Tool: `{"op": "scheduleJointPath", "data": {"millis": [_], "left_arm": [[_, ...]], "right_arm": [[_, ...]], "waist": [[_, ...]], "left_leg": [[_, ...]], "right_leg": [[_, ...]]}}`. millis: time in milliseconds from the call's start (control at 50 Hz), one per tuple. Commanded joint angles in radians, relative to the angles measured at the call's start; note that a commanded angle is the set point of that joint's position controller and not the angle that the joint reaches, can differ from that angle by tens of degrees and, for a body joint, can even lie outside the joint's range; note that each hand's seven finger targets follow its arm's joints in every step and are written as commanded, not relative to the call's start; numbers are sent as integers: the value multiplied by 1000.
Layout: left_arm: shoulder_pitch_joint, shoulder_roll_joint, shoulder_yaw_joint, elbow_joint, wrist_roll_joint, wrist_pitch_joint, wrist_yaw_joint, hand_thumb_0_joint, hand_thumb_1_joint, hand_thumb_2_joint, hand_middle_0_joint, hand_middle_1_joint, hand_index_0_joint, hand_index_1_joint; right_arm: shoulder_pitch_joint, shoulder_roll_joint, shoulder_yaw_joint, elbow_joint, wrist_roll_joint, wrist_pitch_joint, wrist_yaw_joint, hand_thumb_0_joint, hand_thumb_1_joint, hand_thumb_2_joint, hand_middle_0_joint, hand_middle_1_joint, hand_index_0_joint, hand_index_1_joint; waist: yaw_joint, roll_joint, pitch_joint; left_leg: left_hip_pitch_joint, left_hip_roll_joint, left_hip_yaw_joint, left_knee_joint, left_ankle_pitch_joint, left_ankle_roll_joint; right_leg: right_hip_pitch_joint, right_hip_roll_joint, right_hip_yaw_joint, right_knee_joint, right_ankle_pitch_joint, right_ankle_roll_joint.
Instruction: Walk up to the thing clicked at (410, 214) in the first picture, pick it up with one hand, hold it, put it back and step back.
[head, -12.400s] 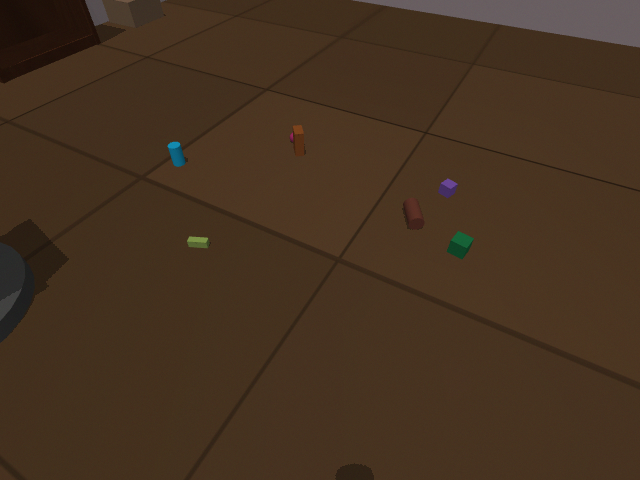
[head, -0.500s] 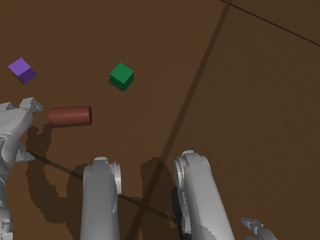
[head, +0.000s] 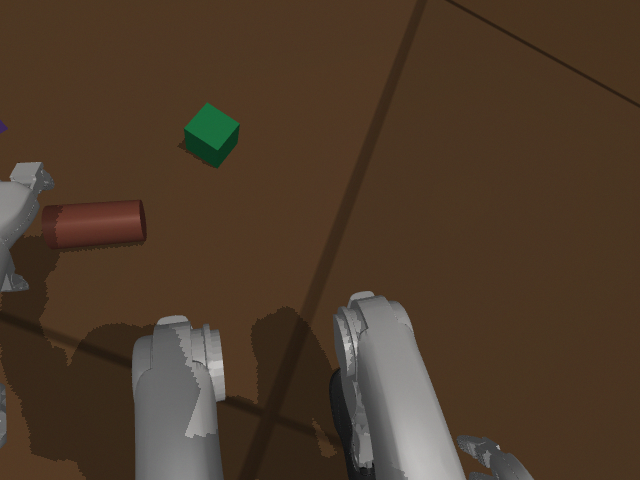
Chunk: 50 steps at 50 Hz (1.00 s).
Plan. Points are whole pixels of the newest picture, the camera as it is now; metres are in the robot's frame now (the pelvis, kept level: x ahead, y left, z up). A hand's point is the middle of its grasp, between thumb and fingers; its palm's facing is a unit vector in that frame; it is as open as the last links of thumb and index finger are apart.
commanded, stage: rise first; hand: left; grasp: from above
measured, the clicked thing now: (98, 223) +0.51 +0.29 -0.31
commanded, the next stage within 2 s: approach in 0.68 s
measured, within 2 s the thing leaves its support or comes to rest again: neither
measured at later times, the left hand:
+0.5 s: hand (34, 231) +0.45 +0.33 -0.18, palm faces -0.44 -0.09 -0.90, open 13.9 cm
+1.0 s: hand (56, 223) +0.47 +0.31 -0.20, palm faces -0.45 -0.06 -0.89, open 14.0 cm
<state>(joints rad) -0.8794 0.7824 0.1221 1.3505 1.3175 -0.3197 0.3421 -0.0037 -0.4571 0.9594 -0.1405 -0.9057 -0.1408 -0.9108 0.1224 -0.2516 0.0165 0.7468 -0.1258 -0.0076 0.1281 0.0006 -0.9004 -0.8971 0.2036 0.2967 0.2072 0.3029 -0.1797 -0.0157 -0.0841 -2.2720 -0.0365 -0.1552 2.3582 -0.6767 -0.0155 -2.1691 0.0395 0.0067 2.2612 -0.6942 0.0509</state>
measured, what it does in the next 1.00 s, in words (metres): stands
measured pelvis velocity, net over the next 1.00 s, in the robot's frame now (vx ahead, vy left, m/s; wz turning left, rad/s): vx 0.01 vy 0.00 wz -0.04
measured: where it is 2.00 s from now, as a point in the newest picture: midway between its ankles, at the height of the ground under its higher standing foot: (280, 468)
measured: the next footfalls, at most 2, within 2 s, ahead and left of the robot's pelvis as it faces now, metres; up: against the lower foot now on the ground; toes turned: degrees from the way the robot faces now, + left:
none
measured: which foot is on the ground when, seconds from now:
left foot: down 0.00-1.00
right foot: down 0.00-1.00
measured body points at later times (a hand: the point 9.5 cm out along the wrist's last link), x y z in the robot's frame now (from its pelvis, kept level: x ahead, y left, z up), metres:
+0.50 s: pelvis +0.01 +0.00 -0.01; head +0.24 +0.08 +0.36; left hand +0.47 +0.33 -0.13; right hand +0.06 -0.28 -0.11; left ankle +0.08 +0.12 -0.32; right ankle +0.11 -0.15 -0.31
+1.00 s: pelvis +0.01 +0.00 -0.02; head +0.25 +0.09 +0.34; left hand +0.49 +0.31 -0.15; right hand +0.06 -0.28 -0.12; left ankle +0.08 +0.12 -0.32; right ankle +0.11 -0.15 -0.31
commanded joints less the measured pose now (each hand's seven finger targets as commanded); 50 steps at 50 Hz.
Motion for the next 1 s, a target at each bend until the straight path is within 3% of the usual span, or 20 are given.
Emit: {"op": "scheduleJointPath", "data": {"millis": [0, 40, 160, 180, 260, 280, 300, 320, 400, 480, 520, 560, 620, 680, 700, 740, 760, 800, 840, 980], "left_arm": [[-306, 258, 36, -125, -14, 9, 50, 0, -453, 931, -132, -938, -138, -931], [-307, 245, 31, -112, -11, 10, 52, 0, -439, 916, -141, -939, -150, -929], [-322, 268, 40, -77, -14, 18, 64, 0, -466, 936, -125, -955, -132, -947], [-340, 271, 41, -80, -12, 17, 65, 0, -482, 956, -111, -969, -116, -962], [-362, 305, 58, -95, -20, 16, 74, 0, -487, 957, -109, -981, -115, -973], [-343, 303, 63, -62, -15, 17, 75, 0, -501, 973, -109, -979, -111, -976], [-340, 308, 68, -69, -21, 17, 77, 0, -488, 957, -103, -986, -111, -977], [-320, 293, 51, -46, -16, 20, 73, 0, -500, 968, -100, -994, -106, -987], [-337, 333, 73, -60, -13, 21, 78, 0, -506, 975, -95, -994, -100, -988], [-354, 341, 74, -60, -28, 20, 79, 0, -519, 983, -80, -1018, -88, -1010], [-333, 322, 62, -34, -25, 25, 76, 0, -519, 986, -84, -1010, -90, -1003], [-346, 351, 77, -61, -25, 22, 77, 0, -526, 994, -81, -1005, -85, -1001], [-324, 329, 59, -46, -28, 21, 71, 0, -542, 1005, -73, -1013, -75, -1011], [-345, 355, 68, -63, -34, 15, 71, 0, -535, 1000, -70, -1020, -74, -1015], [-339, 344, 67, -52, -34, 14, 70, 0, -530, 994, -72, -1017, -77, -1011], [-346, 340, 54, -38, -31, 9, 68, 0, -536, 1000, -75, -1017, -78, -1013], [-336, 337, 56, -26, -36, 9, 66, 0, -611, 1080, -80, -968, -45, -1004], [-358, 328, 46, -30, -33, 5, 70, 0, -509, 962, -64, -1049, -82, -1029], [-384, 286, 5, -26, -24, 1, 69, 0, -515, 971, -63, -1047, -79, -1029], [-568, 231, -54, -71, -9, 11, 114, 0, -521, 972, -61, -1067, -79, -1047]], "right_arm": [[194, -265, -77, -16, -6, -3, -11, 0, -906, -903, 200, 300, 200, 300], [202, -266, -73, -14, -9, -3, -7, 0, -907, -903, 200, 300, 200, 300], [198, -268, -63, -17, -15, -8, -3, 0, -907, -903, 200, 300, 200, 300], [202, -268, -60, -19, -18, -8, -1, 0, -905, -903, 200, 300, 200, 300], [200, -265, -53, -22, -18, -10, -1, 0, -907, -903, 200, 300, 200, 300], [212, -267, -49, -18, -26, -11, 0, 0, -908, -903, 199, 300, 200, 300], [207, -269, -49, -18, -25, -10, -1, 0, -906, -902, 200, 300, 200, 300], [211, -269, -48, -19, -24, -10, 1, 0, -908, -903, 200, 300, 200, 300], [219, -274, -41, -21, -27, -7, 2, 0, -905, -902, 200, 300, 200, 300], [208, -277, -34, -24, -27, -10, 1, 0, -906, -903, 200, 300, 200, 300], [214, -278, -32, -23, -31, -11, 1, 0, -904, -902, 200, 300, 200, 300], [215, -282, -31, -22, -31, -10, 2, 0, -904, -902, 200, 300, 200, 300], [218, -283, -29, -18, -31, -9, 2, 0, -905, -902, 200, 300, 200, 300], [207, -284, -26, -22, -27, -6, 2, 0, -904, -902, 200, 300, 200, 300], [219, -285, -26, -22, -33, -7, 3, 0, -903, -902, 200, 300, 200, 300], [215, -281, -21, -18, -34, -8, 4, 0, -906, -902, 200, 300, 200, 300], [215, -282, -20, -16, -33, -9, 4, 0, -909, -903, 199, 300, 200, 300], [213, -287, -19, -18, -34, -9, 5, 0, -904, -895, 200, 300, 200, 300], [214, -287, -17, -14, -35, -9, 4, 0, -903, -895, 200, 300, 200, 300], [246, -298, -11, -4, -40, -24, -1, 0, -907, -897, 200, 300, 200, 300]], "waist": [[-7, 331, -664], [-21, 343, -648], [-21, 338, -626], [-37, 339, -621], [-28, 316, -639], [-40, 300, -639], [-27, 309, -644], [-37, 312, -636], [-37, 317, -655], [-39, 322, -620], [-53, 309, -607], [-43, 337, -628], [-51, 330, -615], [-46, 341, -622], [-58, 314, -615], [-69, 300, -590], [-66, 290, -584], [-69, 327, -588], [-90, 337, -593], [-153, 401, -603]], "left_leg": [[632, 21, 80, -288, 193, 16], [638, 24, 69, -287, 219, 14], [598, 24, 75, -272, 180, 19], [586, 25, 78, -261, 186, 22], [534, 18, 100, -239, 157, 34], [531, 17, 98, -229, 170, 36], [540, 19, 94, -235, 172, 33], [558, 22, 87, -234, 188, 30], [544, 19, 98, -215, 213, 35], [515, 22, 97, -214, 164, 36], [504, 21, 101, -203, 163, 38], [519, 21, 96, -210, 163, 34], [528, 22, 87, -209, 174, 31], [510, 20, 92, -196, 176, 33], [509, 21, 92, -188, 181, 35], [481, 20, 94, -177, 171, 39], [476, 19, 94, -177, 164, 41], [496, 22, 86, -188, 167, 32], [515, 24, 80, -185, 168, 29], [553, 33, 75, -176, 174, 24]], "right_leg": [[187, -2, -155, -174, 210, -84], [179, -4, -161, -165, 229, -81], [174, -1, -157, -163, 205, -82], [185, -1, -158, -163, 216, -79], [223, 9, -150, -180, 205, -78], [236, 9, -154, -176, 218, -75], [222, 7, -154, -168, 213, -76], [215, 7, -159, -163, 224, -77], [243, 11, -159, -159, 254, -77], [217, 12, -161, -159, 215, -79], [224, 13, -162, -164, 219, -76], [219, 13, -165, -155, 212, -78], [209, 12, -171, -148, 220, -79], [217, 16, -168, -144, 225, -81], [228, 13, -167, -148, 231, -76], [227, 16, -166, -153, 229, -75], [227, 17, -167, -157, 225, -74], [205, 16, -176, -141, 219, -78], [188, 20, -183, -143, 222, -79], [167, 20, -195, -138, 243, -76]]}}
